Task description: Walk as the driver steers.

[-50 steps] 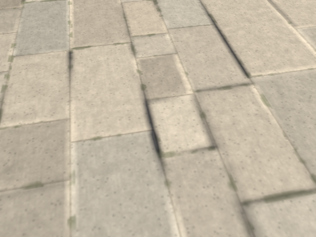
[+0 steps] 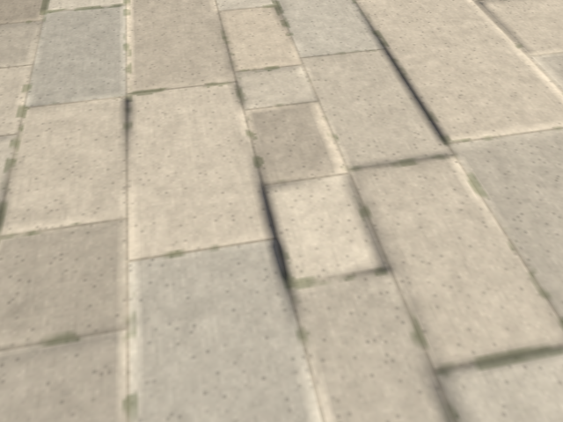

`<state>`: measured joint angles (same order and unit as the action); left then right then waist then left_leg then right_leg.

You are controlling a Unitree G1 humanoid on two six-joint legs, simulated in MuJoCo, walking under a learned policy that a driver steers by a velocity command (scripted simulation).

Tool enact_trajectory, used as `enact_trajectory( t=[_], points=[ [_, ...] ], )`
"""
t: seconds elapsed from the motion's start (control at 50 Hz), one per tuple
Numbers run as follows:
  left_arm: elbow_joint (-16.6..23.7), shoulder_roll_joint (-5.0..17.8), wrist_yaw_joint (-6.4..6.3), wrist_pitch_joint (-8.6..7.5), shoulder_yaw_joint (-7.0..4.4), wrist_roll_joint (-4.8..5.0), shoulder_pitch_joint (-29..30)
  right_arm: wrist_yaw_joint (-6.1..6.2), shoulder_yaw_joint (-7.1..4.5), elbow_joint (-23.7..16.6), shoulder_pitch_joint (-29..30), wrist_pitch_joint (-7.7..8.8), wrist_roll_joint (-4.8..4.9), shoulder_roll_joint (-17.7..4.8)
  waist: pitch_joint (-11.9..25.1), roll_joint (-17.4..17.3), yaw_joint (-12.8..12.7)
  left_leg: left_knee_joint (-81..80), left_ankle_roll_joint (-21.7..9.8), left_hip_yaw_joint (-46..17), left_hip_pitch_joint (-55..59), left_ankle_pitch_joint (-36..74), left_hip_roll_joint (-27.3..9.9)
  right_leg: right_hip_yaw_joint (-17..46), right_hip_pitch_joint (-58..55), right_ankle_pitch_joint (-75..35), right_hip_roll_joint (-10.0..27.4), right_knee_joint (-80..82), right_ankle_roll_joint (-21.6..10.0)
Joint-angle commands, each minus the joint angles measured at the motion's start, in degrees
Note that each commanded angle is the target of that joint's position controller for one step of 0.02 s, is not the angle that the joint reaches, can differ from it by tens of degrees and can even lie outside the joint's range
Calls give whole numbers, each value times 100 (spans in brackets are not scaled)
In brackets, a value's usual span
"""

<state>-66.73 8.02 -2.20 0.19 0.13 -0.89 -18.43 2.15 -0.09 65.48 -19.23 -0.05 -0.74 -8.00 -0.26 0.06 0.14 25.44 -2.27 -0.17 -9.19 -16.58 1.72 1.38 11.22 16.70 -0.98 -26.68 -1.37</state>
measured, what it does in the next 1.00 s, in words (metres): walks ahead: left foot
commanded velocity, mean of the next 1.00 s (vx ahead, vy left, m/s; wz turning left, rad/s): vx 0.42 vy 0.00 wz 0.01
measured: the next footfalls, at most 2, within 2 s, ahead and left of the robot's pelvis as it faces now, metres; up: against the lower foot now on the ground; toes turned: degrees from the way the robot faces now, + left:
left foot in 0.62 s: +0.42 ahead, +0.04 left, +0.00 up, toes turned +4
right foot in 1.16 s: +0.75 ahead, -0.11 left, +0.00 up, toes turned +2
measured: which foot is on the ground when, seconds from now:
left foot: down 0.00-0.18, up 0.20-0.60, down 0.62-1.00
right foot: down 0.00-0.64, up 0.66-1.00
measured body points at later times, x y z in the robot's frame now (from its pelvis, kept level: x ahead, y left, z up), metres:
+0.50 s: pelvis +0.17 -0.03 +0.00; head +0.20 -0.05 +0.44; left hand +0.04 +0.17 -0.14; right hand +0.32 -0.26 -0.14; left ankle +0.30 +0.08 -0.70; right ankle +0.03 -0.11 -0.74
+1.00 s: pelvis +0.46 -0.01 +0.00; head +0.49 +0.00 +0.45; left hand +0.61 +0.21 -0.13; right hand +0.37 -0.23 -0.14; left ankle +0.38 +0.04 -0.74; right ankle +0.63 -0.16 -0.69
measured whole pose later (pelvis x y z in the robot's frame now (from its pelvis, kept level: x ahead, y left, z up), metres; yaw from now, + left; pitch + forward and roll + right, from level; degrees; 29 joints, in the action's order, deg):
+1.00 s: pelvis +0.46 -0.01 +0.00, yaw +0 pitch +0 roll +1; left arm -53.4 10.6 1.7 -2.2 -2.3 -1.5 -4.8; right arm 0.1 -1.4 62.3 -27.4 5.8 -0.6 -8.5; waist -2.7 1.6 3.1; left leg 11.7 -6.1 4.6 1.6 -13.9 5.9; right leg -1.9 37.2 1.2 6.0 -43.3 -1.9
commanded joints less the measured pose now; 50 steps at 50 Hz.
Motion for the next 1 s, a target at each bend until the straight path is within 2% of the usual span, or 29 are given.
enact_trajectory(
  t=[0.02,0.04,0.06,0.08,0.12,0.16,0.18,0.2,0.22,0.24,0.26,0.28,0.32,0.38,0.46,0.52,0.56,0.58,0.6,0.62,0.64,0.66,0.68,0.7,0.72,0.76,0.82,0.9,1.0],
  points=[
    [300,354,53,-16,-81,-79,-69,-8,-193,-71,-686,-41,-12,-728,-1012,-505,196,-1152,-640,-1423,-483,-3047,-879,53,1246,1760,-59,-267,-286],
    [409,190,88,-67,-51,-114,47,-3,-245,-21,-897,-32,-17,-817,-1026,-799,267,-1469,-845,-1976,-261,-3266,-1276,-228,1505,1266,-145,-810,-248],
    [512,163,120,-133,-45,-160,156,-5,-298,-3,-954,-12,-31,-888,-1050,-919,289,-1704,-1042,-2395,-259,-3184,-1663,-407,1565,774,-31,-1241,-223],
    [602,250,150,-199,-72,-149,232,-18,-326,-43,-879,17,-44,-909,-1026,-823,250,-1816,-1127,-2507,-362,-2933,-1799,-378,1540,667,102,-1433,-231],
    [665,283,217,-316,-109,-95,65,-52,-368,-164,-552,85,-49,-957,-934,-691,21,-1671,-1050,-2139,-575,-2462,-1669,-396,1116,802,149,-1091,-286],
    [396,143,222,-395,-130,-11,-808,-76,-381,-332,-33,126,31,-893,-920,-561,-450,-1080,-794,-1390,-1628,-2222,-1146,-594,-573,357,-124,9,-372],
    [225,288,177,-425,-192,-17,-1340,-88,-351,-452,179,179,17,-740,-909,-145,-657,-329,-623,-953,-2246,-1889,-794,-178,-1407,452,54,476,-396],
    [122,806,111,-467,-324,-68,-2035,-143,-226,-648,343,258,36,-275,-626,1203,-880,1537,-341,31,-2987,-1388,-63,1910,-2078,1882,1380,1591,-649],
    [-21,1211,128,-403,-442,-26,-2464,-191,-254,-843,452,293,-99,-421,-744,1596,-872,2744,-337,336,-3670,-1549,108,3474,-1961,2749,2243,2129,-1078],
    [144,938,121,-379,-383,-54,-1890,-252,-303,-853,553,316,-221,-653,-1089,758,-534,3458,-388,35,-3711,-1068,-275,3330,-1405,2736,2205,2089,-1151],
    [341,823,146,-421,-344,-44,-1398,-313,-282,-835,546,359,-185,-529,-1150,404,-311,3598,-382,-57,-3621,-559,-428,2804,-1077,2199,1981,2114,-1069],
    [460,754,152,-477,-320,-29,-1105,-357,-271,-789,470,403,-134,-453,-1063,296,-156,3562,-323,-72,-3436,-131,-540,2277,-1010,1443,1732,2173,-964],
    [457,554,127,-579,-243,-5,-1091,-419,-312,-758,470,387,-151,-521,-834,279,-61,3447,-186,97,-3270,345,-575,1437,-1156,-9,1381,2144,-832],
    [279,479,113,-635,-177,-1,-1541,-420,-316,-915,820,299,-129,-472,-660,432,-82,3310,-79,377,-3451,595,-476,740,-1446,-2077,1192,1848,-812],
    [274,507,94,-653,-116,-17,-1611,-415,-212,-1410,1996,268,-66,-341,-848,544,-237,1972,-28,716,-3110,982,-290,294,-1110,-3148,1022,1828,-824],
    [242,680,66,-678,-137,-21,-1621,-394,-185,-1587,2280,265,-20,-418,-843,694,-224,1096,-232,895,-2356,1109,-113,164,-1111,-3908,1129,1755,-822],
    [251,816,57,-707,-167,-18,-1451,-320,-259,-1524,1853,291,-15,-616,-563,685,57,886,-476,918,-1611,1000,99,27,-1330,-5397,1223,1145,-747],
    [258,895,48,-704,-195,-23,-1372,-277,-330,-1359,1284,327,-6,-751,-248,664,312,807,-587,885,-1055,899,230,-41,-1475,-6017,1225,473,-688],
    [277,966,50,-679,-220,-8,-1262,-233,-412,-1067,401,376,-1,-865,206,584,684,470,-701,860,-136,1054,309,-138,-1405,-6038,1151,-529,-616],
    [318,946,74,-667,-218,16,-1219,-180,-514,-814,-431,418,-82,-1080,628,460,1005,294,-836,445,1089,871,-105,-221,-651,-4898,968,-1757,-567],
    [482,467,130,-647,-127,92,-1520,-154,-654,-750,-1120,432,-227,-1630,1348,-448,959,100,-1249,-1667,2409,-267,-1730,-504,735,-1985,401,-3794,-453],
    [479,440,190,-617,-203,150,-1794,-243,-674,-779,-859,349,-114,-1668,1651,-1050,649,-1029,-1878,-4244,2680,-790,-2564,-71,2026,1138,-426,-5383,-402],
    [651,699,189,-585,-269,37,-1235,-273,-620,-882,-100,344,17,-1448,734,-527,371,-1303,-1726,-3665,1853,-1457,-2341,209,2515,614,59,-5486,-498],
    [800,721,219,-605,-283,-25,-678,-295,-503,-975,362,392,51,-1007,70,-132,295,-1480,-1556,-2853,973,-1191,-2143,161,2534,128,297,-5180,-510],
    [828,595,234,-601,-289,-36,-516,-296,-424,-948,519,455,14,-740,-299,91,94,-1637,-1353,-2245,304,-479,-1874,152,2274,-99,482,-4788,-505],
    [794,382,282,-459,-281,-152,-670,-232,-307,-774,341,562,-13,-466,-343,-20,-206,-1722,-1095,-1398,-296,535,-1475,144,1716,-172,644,-4261,-389],
    [952,370,332,-313,-301,-150,-357,-199,-307,-619,-126,661,-8,-675,-427,-169,-273,-1808,-1075,-835,-298,1429,-1299,-76,1976,-409,691,-3793,-249],
    [1395,491,383,-268,-305,-107,858,-206,-266,-569,-594,649,15,-736,-645,-226,-32,-1936,-923,-435,69,2130,-1098,-356,2673,-1274,742,-2671,-82],
    [1767,427,398,-305,-239,-30,1937,-161,-218,-439,-1247,631,16,-746,-616,-352,309,-1646,-787,-433,737,3219,-1047,-606,2509,-1805,415,-1212,-7]
  ],
)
